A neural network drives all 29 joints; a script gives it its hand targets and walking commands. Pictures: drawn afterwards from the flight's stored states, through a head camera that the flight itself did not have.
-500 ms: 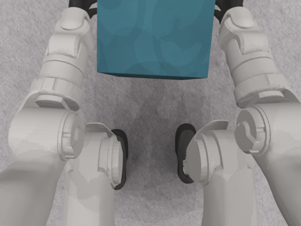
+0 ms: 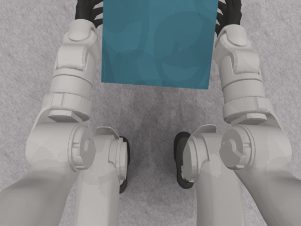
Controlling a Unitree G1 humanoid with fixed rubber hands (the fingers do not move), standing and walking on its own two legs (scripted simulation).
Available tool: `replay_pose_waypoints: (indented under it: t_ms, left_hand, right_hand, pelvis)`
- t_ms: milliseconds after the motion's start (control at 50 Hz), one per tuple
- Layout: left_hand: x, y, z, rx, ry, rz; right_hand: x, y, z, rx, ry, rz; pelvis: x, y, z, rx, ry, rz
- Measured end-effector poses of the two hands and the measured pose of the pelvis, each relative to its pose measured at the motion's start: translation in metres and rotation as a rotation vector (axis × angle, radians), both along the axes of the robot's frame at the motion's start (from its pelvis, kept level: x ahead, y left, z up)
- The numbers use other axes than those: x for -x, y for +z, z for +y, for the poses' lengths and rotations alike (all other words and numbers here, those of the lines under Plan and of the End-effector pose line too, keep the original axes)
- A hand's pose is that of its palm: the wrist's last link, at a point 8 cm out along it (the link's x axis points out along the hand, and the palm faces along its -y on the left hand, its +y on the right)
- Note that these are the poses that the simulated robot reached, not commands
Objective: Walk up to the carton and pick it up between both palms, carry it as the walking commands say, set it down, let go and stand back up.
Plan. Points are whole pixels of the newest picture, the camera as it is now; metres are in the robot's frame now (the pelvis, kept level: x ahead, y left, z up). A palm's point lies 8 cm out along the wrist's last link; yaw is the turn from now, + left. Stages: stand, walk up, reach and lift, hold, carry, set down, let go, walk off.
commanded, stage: reach and lift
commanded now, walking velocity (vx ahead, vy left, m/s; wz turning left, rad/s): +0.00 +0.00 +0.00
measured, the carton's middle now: (155, 42) +0.52 -0.01 -0.19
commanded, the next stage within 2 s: none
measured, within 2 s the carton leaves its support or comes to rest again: neither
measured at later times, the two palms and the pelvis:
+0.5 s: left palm (76, 14) +0.53 +0.13 -0.06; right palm (244, 19) +0.52 -0.16 -0.06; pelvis +0.01 +0.00 +0.04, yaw +0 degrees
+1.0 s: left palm (56, 2) +0.51 +0.13 +0.02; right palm (276, 10) +0.50 -0.16 +0.02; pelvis +0.00 +0.00 +0.09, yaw +0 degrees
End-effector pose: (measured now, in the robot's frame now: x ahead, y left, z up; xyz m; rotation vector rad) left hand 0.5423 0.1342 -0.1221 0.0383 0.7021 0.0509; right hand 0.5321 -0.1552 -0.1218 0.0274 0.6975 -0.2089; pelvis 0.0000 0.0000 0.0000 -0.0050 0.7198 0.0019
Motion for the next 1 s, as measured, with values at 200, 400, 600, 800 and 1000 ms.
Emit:
replay_pose_waypoints:
  t_ms: [200, 400, 600, 800, 1000]
  left_hand:
    - [-0.001, 0.022, -0.004, -0.001, -0.002, -0.001]
    - [0.006, 0.045, -0.002, 0.012, 0.013, -0.012]
    - [0.016, 0.081, -0.001, 0.021, 0.022, -0.008]
    - [0.023, 0.112, -0.004, 0.024, 0.024, -0.006]
    - [0.030, 0.141, -0.003, 0.023, 0.030, -0.008]
  right_hand:
    - [0.000, 0.022, -0.003, 0.003, -0.004, -0.001]
    - [0.006, 0.046, -0.002, -0.008, -0.010, -0.014]
    - [0.015, 0.083, -0.001, -0.010, -0.014, -0.013]
    - [0.023, 0.113, -0.004, -0.010, -0.015, -0.011]
    - [0.029, 0.141, -0.003, -0.015, -0.010, -0.013]
  pelvis:
    - [-0.004, 0.017, 0.001, 0.002, -0.004, 0.043]
    - [-0.006, 0.033, 0.001, 0.000, -0.007, 0.066]
    - [-0.004, 0.055, 0.001, 0.001, -0.004, 0.065]
    - [-0.001, 0.074, 0.001, 0.000, -0.005, 0.056]
    - [-0.004, 0.093, -0.001, -0.004, -0.007, 0.045]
